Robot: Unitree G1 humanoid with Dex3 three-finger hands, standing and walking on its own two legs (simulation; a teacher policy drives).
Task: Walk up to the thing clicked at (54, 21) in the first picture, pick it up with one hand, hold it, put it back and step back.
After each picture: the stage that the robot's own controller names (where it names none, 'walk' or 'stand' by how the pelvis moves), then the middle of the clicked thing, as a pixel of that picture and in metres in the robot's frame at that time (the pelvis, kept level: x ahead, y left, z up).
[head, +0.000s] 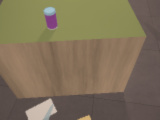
stand; (51, 18) +0.83 +0.25 -0.06
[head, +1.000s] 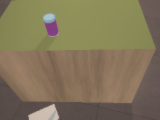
walk; (51, 25) +0.75 +0.26 -0.05
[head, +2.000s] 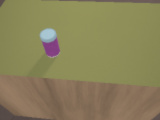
stand; (50, 43) +0.53 +0.20 -0.02
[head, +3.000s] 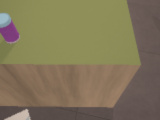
walk; (7, 28) +0.56 +0.37 -0.02
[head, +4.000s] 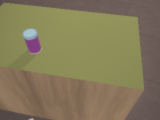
stand; (32, 41) +0.61 +0.31 -0.06
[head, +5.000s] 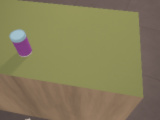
stand; (21, 43) +0.55 +0.33 -0.05
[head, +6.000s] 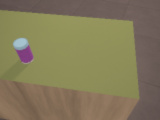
stand; (24, 51) +0.56 +0.34 -0.06
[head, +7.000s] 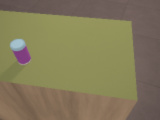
stand; (21, 52) +0.55 +0.35 -0.06
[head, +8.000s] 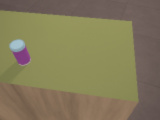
stand; (20, 52) +0.54 +0.35 -0.06
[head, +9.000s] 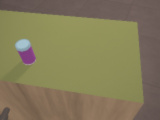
rise first; (26, 52) +0.55 +0.33 -0.06
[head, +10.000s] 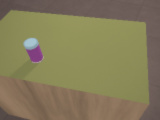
go down; (34, 50) +0.56 +0.32 -0.06
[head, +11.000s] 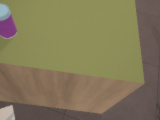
go down; (4, 22) +0.57 +0.29 -0.01
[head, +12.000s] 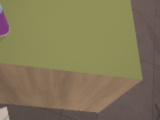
approach; out of the picture +0.56 +0.30 +0.01
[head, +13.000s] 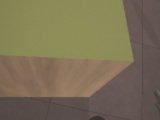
close in; out of the picture +0.58 +0.33 +0.05
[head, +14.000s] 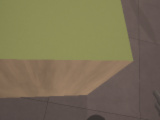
lift; out of the picture +0.55 +0.32 +0.05
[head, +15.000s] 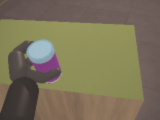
lift; (46, 62) +0.31 +0.14 +0.18
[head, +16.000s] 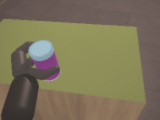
hold; (46, 61) +0.34 +0.15 +0.15
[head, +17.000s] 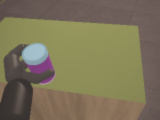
hold; (40, 65) +0.32 +0.16 +0.15
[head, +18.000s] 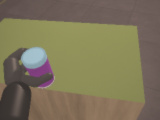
hold; (39, 68) +0.32 +0.17 +0.14
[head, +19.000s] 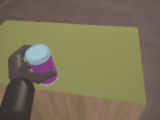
hold; (43, 65) +0.33 +0.16 +0.15
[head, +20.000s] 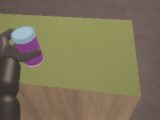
crouch; (29, 47) +0.40 +0.20 +0.15
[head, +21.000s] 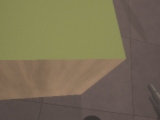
lower; out of the picture +0.53 +0.29 +0.04
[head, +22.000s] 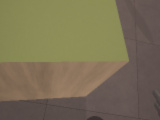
lower; out of the picture +0.52 +0.30 +0.05
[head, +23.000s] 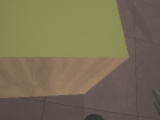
lower; out of the picture +0.52 +0.31 +0.05
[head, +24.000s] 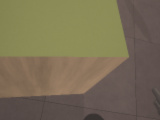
lower; out of the picture +0.53 +0.31 +0.05
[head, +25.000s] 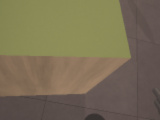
open; out of the picture +0.53 +0.31 +0.05
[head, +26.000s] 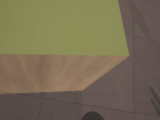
sink last; out of the picture +0.53 +0.32 +0.05
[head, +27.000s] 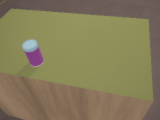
sink last; (33, 53) +0.52 +0.31 -0.01
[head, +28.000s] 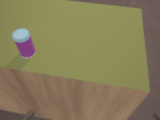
stand; (24, 44) +0.52 +0.29 +0.00
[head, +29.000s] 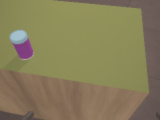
stand; (22, 45) +0.52 +0.30 +0.00
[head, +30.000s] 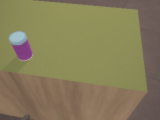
stand; (21, 46) +0.52 +0.29 +0.00
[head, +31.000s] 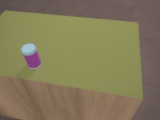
stand; (31, 56) +0.53 +0.30 -0.06
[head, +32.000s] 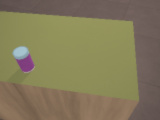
stand; (24, 59) +0.51 +0.32 -0.06
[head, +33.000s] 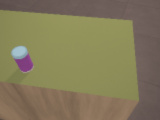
stand; (23, 59) +0.50 +0.32 -0.06
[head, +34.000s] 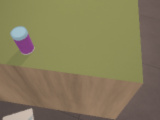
walk; (23, 41) +0.54 +0.31 -0.05
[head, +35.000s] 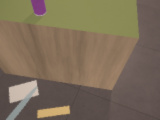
walk; (38, 3) +0.78 +0.27 -0.04
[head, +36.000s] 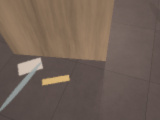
stand; out of the picture +1.10 +0.42 -0.03
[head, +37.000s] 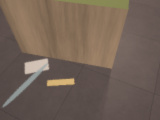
stand; out of the picture +1.12 +0.29 -0.04
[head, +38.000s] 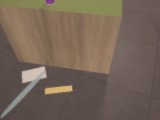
stand; out of the picture +1.11 +0.29 -0.06
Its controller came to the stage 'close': yes
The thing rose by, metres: 0.22
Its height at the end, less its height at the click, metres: +0.00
